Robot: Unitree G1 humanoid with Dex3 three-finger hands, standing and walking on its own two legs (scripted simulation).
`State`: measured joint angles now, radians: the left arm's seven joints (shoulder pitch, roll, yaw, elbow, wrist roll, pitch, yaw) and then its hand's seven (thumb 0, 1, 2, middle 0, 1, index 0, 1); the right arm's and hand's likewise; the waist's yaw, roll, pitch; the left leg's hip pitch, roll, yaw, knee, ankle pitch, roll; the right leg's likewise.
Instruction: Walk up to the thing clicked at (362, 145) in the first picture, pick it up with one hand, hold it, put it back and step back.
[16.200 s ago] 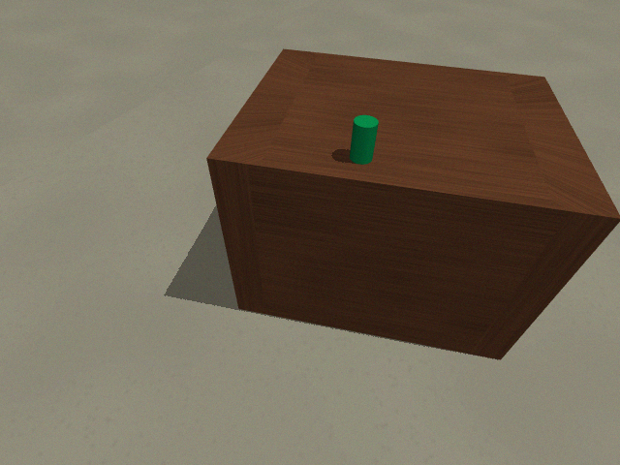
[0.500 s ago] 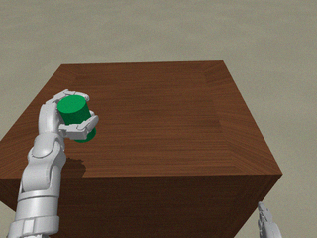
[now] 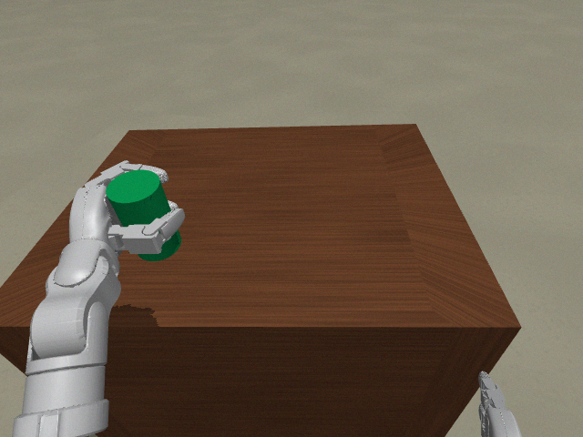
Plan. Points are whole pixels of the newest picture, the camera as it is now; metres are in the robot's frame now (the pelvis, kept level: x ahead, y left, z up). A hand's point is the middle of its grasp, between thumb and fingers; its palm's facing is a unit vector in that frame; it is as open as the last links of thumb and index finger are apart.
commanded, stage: hold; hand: left
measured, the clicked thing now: (147, 217) +0.35 +0.18 +0.20
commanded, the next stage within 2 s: none
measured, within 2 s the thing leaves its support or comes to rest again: neither
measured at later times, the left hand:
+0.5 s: hand (143, 200) +0.34 +0.18 +0.23, palm faces +0.16 -0.99 -0.01, open 8.2 cm
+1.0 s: hand (146, 213) +0.33 +0.17 +0.22, palm faces +0.16 -0.99 +0.00, open 8.2 cm
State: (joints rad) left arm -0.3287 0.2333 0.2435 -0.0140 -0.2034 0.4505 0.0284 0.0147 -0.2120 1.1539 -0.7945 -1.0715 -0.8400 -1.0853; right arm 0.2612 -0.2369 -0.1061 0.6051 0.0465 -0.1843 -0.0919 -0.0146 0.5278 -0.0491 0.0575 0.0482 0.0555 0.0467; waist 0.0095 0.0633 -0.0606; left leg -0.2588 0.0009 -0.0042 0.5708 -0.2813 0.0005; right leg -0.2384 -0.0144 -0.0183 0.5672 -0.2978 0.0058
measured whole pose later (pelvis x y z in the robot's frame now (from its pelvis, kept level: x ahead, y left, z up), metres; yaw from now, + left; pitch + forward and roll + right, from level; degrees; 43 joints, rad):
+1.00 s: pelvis +0.00 +0.00 +0.00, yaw +0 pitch -3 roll +0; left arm -0.29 0.21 0.25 -0.16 -0.22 0.59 0.02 0.01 -0.21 1.16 -0.79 -1.08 -0.84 -1.09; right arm 0.25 -0.24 -0.11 0.65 0.05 -0.23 -0.08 -0.01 0.52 -0.06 0.06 0.05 0.05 0.05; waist 0.02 0.08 -0.06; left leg -0.22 0.00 -0.01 0.54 -0.27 0.00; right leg -0.20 -0.02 -0.02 0.53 -0.28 0.01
